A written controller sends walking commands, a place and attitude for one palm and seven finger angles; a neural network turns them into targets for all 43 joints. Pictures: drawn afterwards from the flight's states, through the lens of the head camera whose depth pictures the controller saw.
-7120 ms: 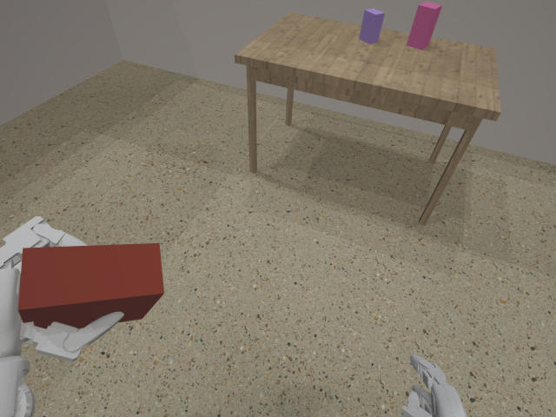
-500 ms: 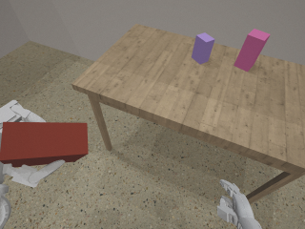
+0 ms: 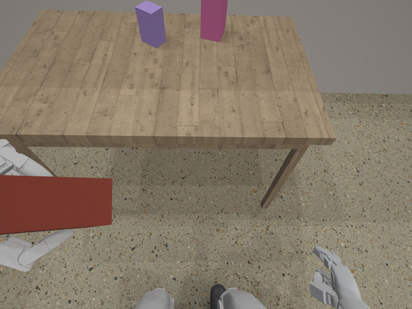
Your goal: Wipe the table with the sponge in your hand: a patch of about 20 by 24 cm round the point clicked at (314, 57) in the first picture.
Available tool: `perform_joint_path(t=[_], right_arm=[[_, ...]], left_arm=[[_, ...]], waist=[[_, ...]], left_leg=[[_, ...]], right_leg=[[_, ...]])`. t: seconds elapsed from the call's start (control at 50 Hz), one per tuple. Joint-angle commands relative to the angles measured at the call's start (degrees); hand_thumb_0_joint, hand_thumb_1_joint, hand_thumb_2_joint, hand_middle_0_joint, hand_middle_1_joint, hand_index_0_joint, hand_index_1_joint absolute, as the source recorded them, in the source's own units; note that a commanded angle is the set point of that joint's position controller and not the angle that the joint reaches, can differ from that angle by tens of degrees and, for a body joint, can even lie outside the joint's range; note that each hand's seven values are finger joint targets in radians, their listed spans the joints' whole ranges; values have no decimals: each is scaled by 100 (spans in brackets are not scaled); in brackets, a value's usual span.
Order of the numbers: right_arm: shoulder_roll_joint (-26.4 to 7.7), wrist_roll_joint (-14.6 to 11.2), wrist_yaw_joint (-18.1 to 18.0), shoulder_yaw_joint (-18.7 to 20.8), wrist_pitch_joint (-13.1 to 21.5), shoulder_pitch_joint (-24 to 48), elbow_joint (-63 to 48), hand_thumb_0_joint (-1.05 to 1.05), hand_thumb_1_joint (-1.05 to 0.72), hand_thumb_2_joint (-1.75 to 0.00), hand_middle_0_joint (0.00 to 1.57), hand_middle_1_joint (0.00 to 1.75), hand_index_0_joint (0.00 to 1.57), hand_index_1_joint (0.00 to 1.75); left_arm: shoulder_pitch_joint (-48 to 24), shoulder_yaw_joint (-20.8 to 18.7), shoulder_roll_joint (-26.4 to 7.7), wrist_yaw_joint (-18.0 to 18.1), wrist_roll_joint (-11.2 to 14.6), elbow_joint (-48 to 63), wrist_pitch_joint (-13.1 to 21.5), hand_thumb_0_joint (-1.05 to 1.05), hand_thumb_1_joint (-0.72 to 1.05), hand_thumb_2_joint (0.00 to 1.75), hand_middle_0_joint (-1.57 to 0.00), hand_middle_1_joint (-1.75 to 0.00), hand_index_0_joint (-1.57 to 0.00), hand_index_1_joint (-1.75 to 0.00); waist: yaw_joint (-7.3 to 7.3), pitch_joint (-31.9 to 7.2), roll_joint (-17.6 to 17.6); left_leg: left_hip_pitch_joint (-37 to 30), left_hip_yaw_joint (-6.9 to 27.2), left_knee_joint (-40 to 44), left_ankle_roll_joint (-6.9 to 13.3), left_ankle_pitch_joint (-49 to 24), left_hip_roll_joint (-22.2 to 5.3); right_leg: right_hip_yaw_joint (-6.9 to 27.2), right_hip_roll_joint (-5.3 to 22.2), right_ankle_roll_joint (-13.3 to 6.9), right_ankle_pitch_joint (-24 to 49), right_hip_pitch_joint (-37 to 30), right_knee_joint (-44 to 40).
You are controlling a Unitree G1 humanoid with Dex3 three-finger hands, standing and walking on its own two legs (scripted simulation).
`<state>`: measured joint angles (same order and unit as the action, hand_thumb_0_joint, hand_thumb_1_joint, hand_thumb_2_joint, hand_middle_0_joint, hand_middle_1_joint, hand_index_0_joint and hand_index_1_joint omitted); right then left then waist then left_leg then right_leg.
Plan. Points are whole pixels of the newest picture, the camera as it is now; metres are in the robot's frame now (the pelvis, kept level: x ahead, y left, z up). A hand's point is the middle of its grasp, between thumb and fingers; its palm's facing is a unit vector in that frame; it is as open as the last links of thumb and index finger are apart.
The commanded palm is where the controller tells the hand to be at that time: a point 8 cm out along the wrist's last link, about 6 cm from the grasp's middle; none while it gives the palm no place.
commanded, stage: turn to face it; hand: left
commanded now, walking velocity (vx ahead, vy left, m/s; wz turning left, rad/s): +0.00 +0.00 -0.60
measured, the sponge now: (65, 206) +0.24 +0.19 +0.15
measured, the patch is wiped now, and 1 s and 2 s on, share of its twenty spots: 0.00 0.00 0.00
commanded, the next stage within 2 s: take the last steps up to it in 0.56 s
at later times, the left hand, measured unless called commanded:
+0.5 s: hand (117, 213) +0.22 +0.12 +0.17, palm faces +0.09 -0.88 -0.47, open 9.8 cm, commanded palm +0.16 +0.19 +0.19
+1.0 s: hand (118, 232) +0.20 +0.11 +0.18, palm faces +0.11 -0.89 -0.45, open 9.8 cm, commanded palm +0.16 +0.18 +0.19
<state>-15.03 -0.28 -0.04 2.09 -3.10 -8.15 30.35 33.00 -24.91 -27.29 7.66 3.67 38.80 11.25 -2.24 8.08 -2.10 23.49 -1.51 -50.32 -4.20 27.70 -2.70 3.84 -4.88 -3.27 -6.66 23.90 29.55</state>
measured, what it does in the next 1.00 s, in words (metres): steps on the spot, turning right: left foot, then right foot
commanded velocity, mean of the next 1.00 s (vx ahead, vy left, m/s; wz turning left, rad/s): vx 0.09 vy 0.05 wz -0.22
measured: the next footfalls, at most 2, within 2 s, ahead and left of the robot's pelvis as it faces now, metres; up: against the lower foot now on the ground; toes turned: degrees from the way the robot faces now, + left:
left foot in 0.08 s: +0.03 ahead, +0.13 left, +0.00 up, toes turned +0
right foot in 0.40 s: -0.03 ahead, -0.16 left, +0.00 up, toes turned -18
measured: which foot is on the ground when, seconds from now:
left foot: up 0.00-0.06, down 0.08-0.40, up 0.42-0.68, down 0.70-0.96, up 0.98-1.00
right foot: down 0.00-0.10, up 0.12-0.38, down 0.40-0.72, up 0.74-0.92, down 0.94-1.00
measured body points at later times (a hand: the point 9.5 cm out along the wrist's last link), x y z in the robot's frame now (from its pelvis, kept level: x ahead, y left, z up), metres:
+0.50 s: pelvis -0.07 -0.03 +0.00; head -0.01 -0.06 +0.44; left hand +0.21 +0.17 +0.20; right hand +0.05 -0.28 -0.11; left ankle -0.04 +0.11 -0.69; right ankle -0.07 -0.14 -0.73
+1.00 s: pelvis -0.08 -0.04 +0.00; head -0.08 -0.05 +0.45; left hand +0.19 +0.16 +0.20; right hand -0.01 -0.30 -0.10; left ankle -0.05 +0.08 -0.72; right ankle -0.14 -0.13 -0.73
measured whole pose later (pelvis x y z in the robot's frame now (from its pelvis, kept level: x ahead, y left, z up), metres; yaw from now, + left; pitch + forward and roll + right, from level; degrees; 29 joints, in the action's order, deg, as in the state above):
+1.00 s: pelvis -0.08 -0.04 +0.00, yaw -19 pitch +1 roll -1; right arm -10.5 0.3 -2.5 -0.4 4.1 -13.0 35.8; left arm 26.3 -19.1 -21.3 9.0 0.1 27.1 12.5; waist -0.4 0.0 2.9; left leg 18.9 -3.0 -39.2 0.0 21.7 -3.7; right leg -6.9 0.6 -0.9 -18.2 13.2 31.4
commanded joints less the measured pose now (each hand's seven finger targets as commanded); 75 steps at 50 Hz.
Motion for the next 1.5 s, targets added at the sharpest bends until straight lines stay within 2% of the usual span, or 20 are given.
perform_joint_path(t=[0.0,0.04,0.08,0.12,0.2,0.34,0.4,0.42,0.52,0.64,0.74,0.88,0.9,0.94,0.98,1.08,1.22,1.26,1.3,1.48], right_arm=[[-343,-74,31,66,235,186,-757,0,-90,-90,20,30,20,30],[-390,-78,-8,65,197,46,-699,0,-90,-90,20,30,20,30],[-581,-2,-134,113,257,213,-782,0,-90,-90,20,30,20,30],[-383,11,-187,94,382,377,-762,0,-90,-90,20,30,20,30],[-454,-113,-90,123,603,30,-686,0,-90,-90,20,30,20,30],[-444,-55,-29,73,983,-101,-701,0,-90,-90,20,30,20,30],[-65,-23,-32,-79,910,185,-806,0,-90,-90,20,30,20,30],[-71,-57,-64,-29,836,154,-729,0,-90,-90,20,30,20,30],[-6,-30,-72,-119,527,358,-691,0,-90,-90,20,30,20,30],[-264,-31,-233,54,615,65,-536,0,-90,-90,20,30,20,30],[-416,43,-364,107,842,175,-515,0,-90,-90,20,30,20,30],[-489,-9,-325,99,1086,-49,-263,0,-90,-90,20,30,20,30],[-469,0,-328,95,1062,-54,-235,0,-90,-90,20,30,20,30],[-307,26,-333,83,956,-102,-261,0,-90,-90,20,30,20,30],[-376,-29,-278,168,935,26,-200,0,-90,-90,20,30,20,30],[-108,8,-278,-32,741,235,-256,0,-90,-90,20,30,20,30],[-174,56,-376,158,922,40,-377,0,-90,-90,20,30,20,30],[-418,-1,-401,276,966,-104,-412,0,-90,-90,20,30,20,30],[-326,10,-361,241,1019,-105,-394,0,-90,-90,20,30,20,30],[-317,-63,-312,101,1125,0,-229,0,-90,-90,20,30,20,30]], left_arm=[[257,-971,-673,221,19,766,297,0,10,130,-120,-160,-120,-160],[81,-868,-593,181,6,492,258,0,10,130,-120,-160,-120,-160],[-216,-825,-571,95,1,547,335,0,10,130,-120,-160,-120,-160],[-627,-868,-763,101,-189,402,340,0,10,130,-120,-160,-120,-160],[-1322,255,33,32,-187,418,258,0,10,130,-120,-160,-120,-160],[-1615,-109,-420,141,-218,421,300,0,10,130,-120,-160,-120,-160],[-1092,-801,-1045,240,-149,343,398,0,10,130,-120,-160,-120,-160],[-759,-733,-819,212,-57,62,324,0,10,130,-120,-160,-120,-160],[0,-891,-633,216,-10,569,454,0,10,130,-120,-160,-120,-160],[-145,-633,-495,231,-88,522,343,0,10,130,-120,-160,-120,-160],[-489,-372,-529,264,-304,642,460,0,10,130,-120,-160,-120,-160],[-977,45,-244,273,-349,233,440,0,10,130,-120,-160,-120,-160],[-1043,-1,-271,266,-359,48,450,0,10,130,-120,-160,-120,-160],[-1147,-236,-554,273,-343,-311,449,0,10,130,-120,-160,-120,-160],[-1290,-193,-513,252,-221,-524,423,0,10,130,-120,-160,-120,-160],[-741,-338,-465,172,-242,-293,646,0,10,130,-120,-160,-120,-160],[-1022,-248,-451,300,-263,511,595,0,10,130,-120,-160,-120,-160],[-1011,-232,-402,310,-231,692,634,0,10,130,-120,-160,-120,-160],[-897,-314,-564,306,-314,368,660,0,10,130,-120,-160,-120,-160],[-443,-244,-337,201,-174,190,459,0,10,130,-120,-160,-120,-160]], waist=[[332,-1879,-418],[214,-1783,-273],[249,-1309,1343],[333,-1109,1652],[302,-671,1543],[325,-1159,1467],[419,-1475,-1046],[396,-1670,-1138],[245,-1881,-462],[154,-1865,-284],[198,-1231,2194],[147,-971,1460],[138,-1045,1273],[101,-1101,-506],[199,-1050,-1192],[210,-935,-559],[209,-1445,-129],[106,-1803,1571],[150,-1611,1640],[244,-1317,1228]], left_leg=[[-656,53,1256,76,-222,42],[-1521,21,2299,209,-678,-72],[-1790,1540,3410,942,-1110,-1751],[-527,1466,3476,1407,-1735,-2481],[-796,-97,2979,973,-2441,-1688],[-844,-420,1746,495,-2283,-1427],[738,-397,-767,40,708,-143],[798,119,-1422,54,493,-257],[460,43,-279,46,-130,-266],[-1189,-182,2118,220,-1162,-15],[-644,1620,3738,1358,-940,-1696],[-637,528,2665,938,-1602,-879],[-358,410,2430,862,-1438,-822],[825,-311,964,502,-513,-74],[1453,122,-940,364,101,-5],[713,-15,138,372,-652,-324],[-1352,-875,2470,443,-1752,187],[-2627,678,2738,1004,-2828,-1010],[-2272,1886,3156,1762,-3101,-1865],[-756,231,2616,1130,-1972,-1048]], right_leg=[[1917,1562,-572,-167,-955,-944],[1655,1214,-233,-848,-237,-695],[614,159,339,-2015,983,1460],[28,338,576,-2111,780,4083],[-515,583,648,-1875,609,2840],[-1112,426,577,-857,-1331,-228],[1787,2360,-605,2670,-2019,-863],[1827,2426,-658,2318,-1975,-919],[804,1958,-706,2472,-2126,-565],[847,1617,-296,562,-1148,-613],[-479,425,347,-2303,-278,2222],[-1176,507,416,-1471,-1273,-351],[-977,702,308,-1190,-1677,-612],[1168,2112,-379,-794,-2296,-1077],[2061,3008,-931,-552,-2273,-1534],[45,2370,-544,1311,-1816,-1090],[-342,1845,-89,754,-1573,-125],[-1039,1025,390,-897,-273,1840],[-752,754,398,-3157,528,3458],[-1335,736,492,-1514,-1206,297]])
